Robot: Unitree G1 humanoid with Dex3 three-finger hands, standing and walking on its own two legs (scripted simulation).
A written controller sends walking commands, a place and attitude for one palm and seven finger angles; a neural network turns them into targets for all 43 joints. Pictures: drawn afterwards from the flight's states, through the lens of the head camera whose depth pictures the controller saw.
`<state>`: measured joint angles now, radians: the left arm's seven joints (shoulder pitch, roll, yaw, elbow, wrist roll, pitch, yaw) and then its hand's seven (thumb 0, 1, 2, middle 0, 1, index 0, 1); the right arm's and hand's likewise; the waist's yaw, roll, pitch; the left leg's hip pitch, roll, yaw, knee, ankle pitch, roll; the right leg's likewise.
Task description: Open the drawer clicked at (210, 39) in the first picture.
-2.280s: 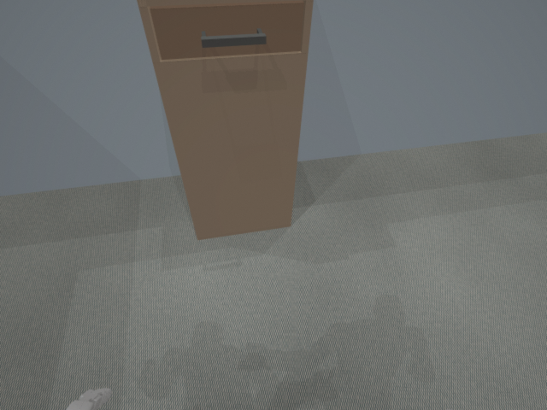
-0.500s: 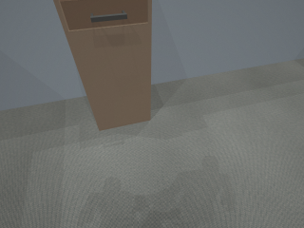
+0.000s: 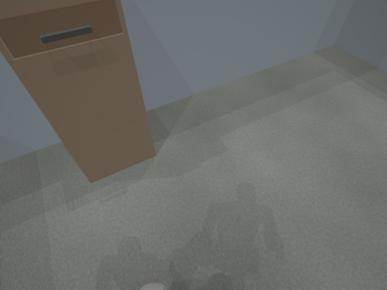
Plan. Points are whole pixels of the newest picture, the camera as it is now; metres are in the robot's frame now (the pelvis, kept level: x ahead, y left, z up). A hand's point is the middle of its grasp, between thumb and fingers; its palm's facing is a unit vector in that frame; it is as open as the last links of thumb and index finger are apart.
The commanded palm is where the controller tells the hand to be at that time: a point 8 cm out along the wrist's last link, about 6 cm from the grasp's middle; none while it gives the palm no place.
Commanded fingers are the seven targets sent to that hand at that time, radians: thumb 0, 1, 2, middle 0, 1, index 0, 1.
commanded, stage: walk to a spot facing it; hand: left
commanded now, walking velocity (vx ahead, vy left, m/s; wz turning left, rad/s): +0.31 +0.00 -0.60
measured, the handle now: (65, 31) +0.85 +0.53 +0.11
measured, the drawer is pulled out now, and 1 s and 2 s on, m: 0.00 0.00 0.00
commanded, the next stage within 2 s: turn to face it in 1.76 s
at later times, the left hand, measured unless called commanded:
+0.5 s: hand (119, 242) +0.25 +0.23 -0.17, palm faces -0.27 -0.94 -0.19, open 7.4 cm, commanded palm none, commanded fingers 0.00 0.90 0.90 -0.20 -0.30 -0.20 -0.30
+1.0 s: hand (173, 197) +0.39 +0.11 -0.17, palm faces -0.54 -0.82 -0.22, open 7.4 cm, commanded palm none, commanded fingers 0.00 0.90 0.90 -0.20 -0.30 -0.20 -0.30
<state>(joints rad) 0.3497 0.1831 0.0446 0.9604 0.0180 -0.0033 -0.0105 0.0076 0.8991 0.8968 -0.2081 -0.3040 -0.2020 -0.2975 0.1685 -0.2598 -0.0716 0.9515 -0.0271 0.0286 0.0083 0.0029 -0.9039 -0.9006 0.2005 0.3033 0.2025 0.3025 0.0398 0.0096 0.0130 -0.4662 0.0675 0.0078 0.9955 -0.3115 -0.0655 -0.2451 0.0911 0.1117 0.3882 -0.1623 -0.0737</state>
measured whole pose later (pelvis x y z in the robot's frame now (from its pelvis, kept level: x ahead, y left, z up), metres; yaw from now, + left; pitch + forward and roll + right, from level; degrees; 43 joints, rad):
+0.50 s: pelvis +0.11 +0.06 +0.00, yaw -19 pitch -1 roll -2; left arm 0.20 0.26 0.10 0.93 0.03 0.05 -0.04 0.01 0.91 0.90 -0.20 -0.30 -0.19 -0.30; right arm 0.41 -0.15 -0.01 1.01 -0.02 -0.05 -0.03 0.00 -0.90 -0.90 0.20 0.30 0.20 0.30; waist 0.00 -0.04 0.04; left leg -0.01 0.06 0.22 0.37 -0.35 0.01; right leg -0.67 -0.05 -0.03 1.13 -0.18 0.04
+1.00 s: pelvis +0.22 +0.00 -0.01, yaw -35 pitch +1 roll +0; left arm 0.19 0.19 0.05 0.93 0.02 0.00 -0.01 0.01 0.90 0.90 -0.21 -0.30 -0.20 -0.30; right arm 0.14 -0.19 -0.05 0.89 -0.03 0.01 0.00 0.00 -0.91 -0.90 0.20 0.30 0.20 0.30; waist 0.00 0.00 0.05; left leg -0.54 0.14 0.02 1.02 -0.33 -0.07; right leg -0.34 0.09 0.01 0.49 -0.17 -0.09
